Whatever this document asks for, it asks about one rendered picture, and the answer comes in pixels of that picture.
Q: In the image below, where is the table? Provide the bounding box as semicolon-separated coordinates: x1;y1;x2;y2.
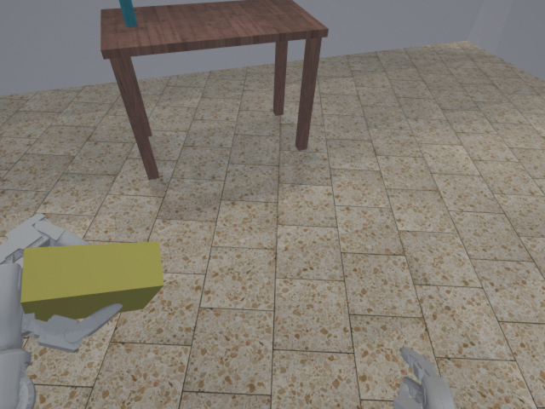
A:
100;0;329;180

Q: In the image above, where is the right robot hand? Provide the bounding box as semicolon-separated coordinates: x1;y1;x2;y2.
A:
393;347;457;409

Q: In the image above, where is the sponge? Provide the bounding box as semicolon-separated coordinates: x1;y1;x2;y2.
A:
20;241;164;322

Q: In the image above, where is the left robot forearm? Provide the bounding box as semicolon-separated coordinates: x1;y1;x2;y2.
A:
0;349;37;409

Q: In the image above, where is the left robot hand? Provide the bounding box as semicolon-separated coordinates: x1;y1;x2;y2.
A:
0;213;123;353

